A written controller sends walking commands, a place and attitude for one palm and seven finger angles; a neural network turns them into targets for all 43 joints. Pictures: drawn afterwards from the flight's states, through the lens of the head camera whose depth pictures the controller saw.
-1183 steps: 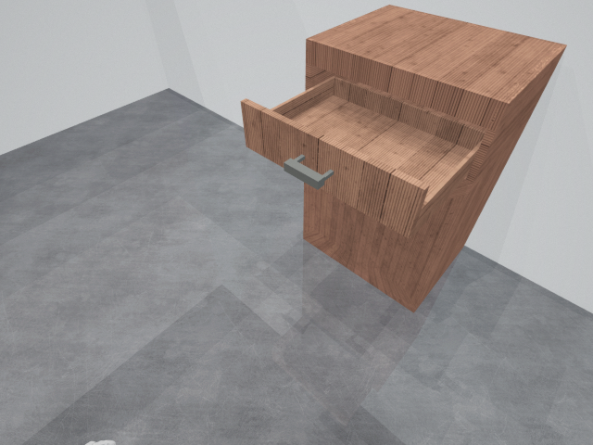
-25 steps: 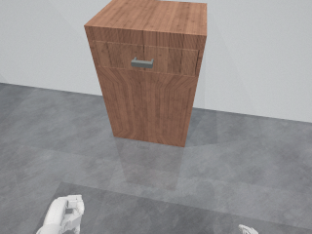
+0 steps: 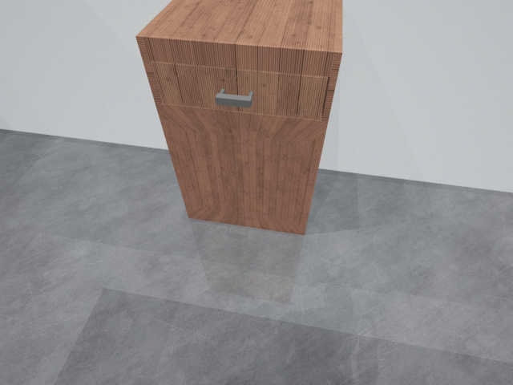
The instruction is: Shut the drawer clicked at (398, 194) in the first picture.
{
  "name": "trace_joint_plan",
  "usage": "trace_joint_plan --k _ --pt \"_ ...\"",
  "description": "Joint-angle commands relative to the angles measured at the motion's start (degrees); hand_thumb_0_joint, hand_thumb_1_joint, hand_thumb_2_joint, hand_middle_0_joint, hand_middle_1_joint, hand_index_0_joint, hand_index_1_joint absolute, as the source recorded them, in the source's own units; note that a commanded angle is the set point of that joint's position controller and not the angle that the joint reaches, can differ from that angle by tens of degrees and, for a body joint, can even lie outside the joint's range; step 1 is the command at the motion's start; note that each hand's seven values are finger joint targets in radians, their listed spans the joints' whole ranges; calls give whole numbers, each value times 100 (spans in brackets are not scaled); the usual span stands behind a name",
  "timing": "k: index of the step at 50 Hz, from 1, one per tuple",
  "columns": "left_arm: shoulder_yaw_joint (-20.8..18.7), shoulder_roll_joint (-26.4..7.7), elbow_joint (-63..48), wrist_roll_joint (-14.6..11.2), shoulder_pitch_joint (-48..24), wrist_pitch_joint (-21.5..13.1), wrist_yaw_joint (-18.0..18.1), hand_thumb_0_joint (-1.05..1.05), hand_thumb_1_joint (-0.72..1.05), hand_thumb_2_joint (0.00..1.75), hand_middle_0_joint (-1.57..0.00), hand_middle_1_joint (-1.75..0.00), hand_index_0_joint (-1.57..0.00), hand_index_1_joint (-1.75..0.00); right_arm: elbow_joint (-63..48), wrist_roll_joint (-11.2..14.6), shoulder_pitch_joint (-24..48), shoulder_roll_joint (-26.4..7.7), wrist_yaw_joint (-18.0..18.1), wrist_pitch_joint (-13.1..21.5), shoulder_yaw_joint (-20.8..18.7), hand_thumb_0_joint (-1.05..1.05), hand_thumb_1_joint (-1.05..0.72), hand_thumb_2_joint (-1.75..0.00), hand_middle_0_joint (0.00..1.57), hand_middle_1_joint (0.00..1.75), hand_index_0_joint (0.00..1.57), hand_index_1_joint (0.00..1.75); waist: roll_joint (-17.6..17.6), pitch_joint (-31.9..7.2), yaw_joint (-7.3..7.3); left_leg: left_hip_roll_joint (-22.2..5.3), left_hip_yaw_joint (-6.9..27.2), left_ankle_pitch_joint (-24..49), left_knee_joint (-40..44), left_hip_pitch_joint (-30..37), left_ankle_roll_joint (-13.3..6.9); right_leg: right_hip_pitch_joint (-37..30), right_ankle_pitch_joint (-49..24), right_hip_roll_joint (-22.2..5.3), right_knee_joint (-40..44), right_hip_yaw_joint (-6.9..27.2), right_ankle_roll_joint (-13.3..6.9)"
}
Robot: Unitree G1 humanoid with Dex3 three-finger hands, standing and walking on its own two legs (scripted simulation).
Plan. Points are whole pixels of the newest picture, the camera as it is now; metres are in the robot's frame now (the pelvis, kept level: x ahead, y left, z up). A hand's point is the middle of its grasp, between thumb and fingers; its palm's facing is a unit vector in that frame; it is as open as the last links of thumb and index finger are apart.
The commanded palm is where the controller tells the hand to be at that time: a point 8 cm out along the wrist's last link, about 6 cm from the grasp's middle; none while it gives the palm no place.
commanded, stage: let the arm hang, fingers relaxed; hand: left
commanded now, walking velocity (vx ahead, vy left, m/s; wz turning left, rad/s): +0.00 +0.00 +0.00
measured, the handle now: (235, 96) +0.88 +0.12 -0.04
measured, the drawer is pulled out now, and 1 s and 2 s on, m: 0.00 0.00 0.00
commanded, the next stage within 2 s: look to check the result in 0.42 s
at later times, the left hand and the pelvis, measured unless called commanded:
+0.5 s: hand out of the picture +0.02 +0.16 -0.18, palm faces +0.02 -0.98 -0.19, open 7.3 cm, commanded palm none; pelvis +0.01 -0.01 +0.00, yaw -1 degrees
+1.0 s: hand out of the picture +0.03 +0.17 -0.17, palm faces +0.02 -0.98 -0.20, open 7.3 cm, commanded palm none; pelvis +0.02 -0.01 +0.00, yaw -1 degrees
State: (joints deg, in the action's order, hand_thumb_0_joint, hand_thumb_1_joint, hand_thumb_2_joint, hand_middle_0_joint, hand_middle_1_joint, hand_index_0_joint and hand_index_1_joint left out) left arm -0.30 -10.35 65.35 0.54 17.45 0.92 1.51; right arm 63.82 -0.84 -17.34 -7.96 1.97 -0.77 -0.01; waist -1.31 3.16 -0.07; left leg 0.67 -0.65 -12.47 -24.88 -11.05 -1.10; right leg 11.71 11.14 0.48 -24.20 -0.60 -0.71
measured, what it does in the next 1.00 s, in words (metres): stands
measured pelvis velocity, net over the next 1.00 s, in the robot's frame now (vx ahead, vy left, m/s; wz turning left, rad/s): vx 0.02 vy -0.01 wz -0.01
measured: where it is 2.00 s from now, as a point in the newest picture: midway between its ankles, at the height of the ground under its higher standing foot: outside the picture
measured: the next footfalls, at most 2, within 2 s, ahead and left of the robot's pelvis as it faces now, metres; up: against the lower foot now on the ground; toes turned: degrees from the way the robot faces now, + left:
none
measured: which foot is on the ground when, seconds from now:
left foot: down 0.00-1.00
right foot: down 0.00-1.00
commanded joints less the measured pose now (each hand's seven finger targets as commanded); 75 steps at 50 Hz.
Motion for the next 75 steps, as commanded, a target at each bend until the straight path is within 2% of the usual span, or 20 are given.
trace_joint_plan --k 1,7,11,12,17,24,29,30,43,51,67,69,75 --pt "-86 -454 -158 5 206 -119 48 0 90 90 -20 -30 -20 -30 -73 1 -430 -572 32 92 -156 0 -90 -90 20 30 20 30 179 191 -31 -595 588 -189 627 -212 -200 272 384 -479 536 545 -234" --pt "-117 -365 -185 17 239 -146 72 0 90 90 -20 -30 -20 -30 -28 1 -487 -450 35 106 -174 0 -90 -90 20 30 20 30 190 216 -25 -564 517 -99 554 -242 -176 307 366 -461 532 577 -228" --pt "-127 -301 -174 5 213 -159 71 0 90 90 -20 -30 -20 -30 -5 -12 -480 -383 49 121 -170 0 -90 -90 20 30 20 30 -67 183 -34 -570 483 4 552 -200 -165 290 225 -467 513 608 -242" --pt "-139 -340 -197 13 221 -164 77 0 90 90 -20 -30 -20 -30 -20 1 -504 -403 48 121 -185 0 -90 -90 20 30 20 30 37 193 -24 -579 490 62 520 -224 -167 269 193 -461 511 591 -238" --pt "-151 -353 -214 8 186 -179 72 0 90 90 -20 -30 -20 -30 -17 1 -513 -433 53 121 -207 0 -90 -90 20 30 20 30 108 148 -38 -572 446 180 459 -121 -152 259 124 -475 544 606 -244" --pt "-160 -381 -210 -3 129 -195 70 0 90 90 -20 -30 -20 -30 18 3 -483 -475 67 142 -200 0 -90 -90 20 30 20 30 76 17 -48 -604 416 423 452 -3 -135 96 -193 -512 525 582 -242" --pt "-154 -404 -182 -7 77 -188 65 0 90 90 -20 -30 -20 -30 29 -3 -430 -499 62 121 -197 0 -90 -90 20 30 20 30 119 123 -58 -582 422 296 471 7 -121 174 29 -503 614 633 -246" --pt "-157 -412 -186 -7 61 -188 64 0 90 90 -20 -30 -20 -30 33 -5 -433 -506 61 124 -201 0 -90 -90 20 30 20 30 29 109 -60 -585 425 291 483 3 -120 152 41 -511 622 615 -244" --pt "-164 -461 -173 -7 -21 -208 60 0 90 90 -20 -30 -20 -30 36 3 -251 -614 79 161 -203 0 -90 -90 20 30 20 30 34 -39 -55 -654 448 718 500 204 -119 7 -514 -526 525 548 -228" --pt "-170 -490 -182 -4 -81 -198 50 0 90 90 -20 -30 -20 -30 45 -4 -179 -662 72 158 -196 0 -90 -90 20 30 20 30 16 70 -47 -656 467 550 601 166 -115 26 -284 -511 588 559 -215" --pt "-181 -597 -178 -6 -118 -227 50 0 90 90 -20 -30 -20 -30 54 11 -110 -749 76 166 -208 0 -90 -90 20 30 20 30 164 -91 -47 -654 425 744 550 306 -98 -84 -605 -537 578 586 -233" --pt "-183 -604 -176 -12 -155 -223 46 0 90 90 -20 -30 -20 -30 76 2 -121 -738 76 166 -191 0 -90 -90 20 30 20 30 57 -51 -53 -664 421 706 584 274 -90 -88 -551 -539 585 582 -233" --pt "-185 -640 -168 -16 -175 -231 47 0 90 90 -20 -30 -20 -30 83 4 -101 -767 80 164 -191 0 -90 -90 20 30 20 30 87 -50 -57 -667 406 735 579 298 -78 -110 -658 -546 605 602 -239"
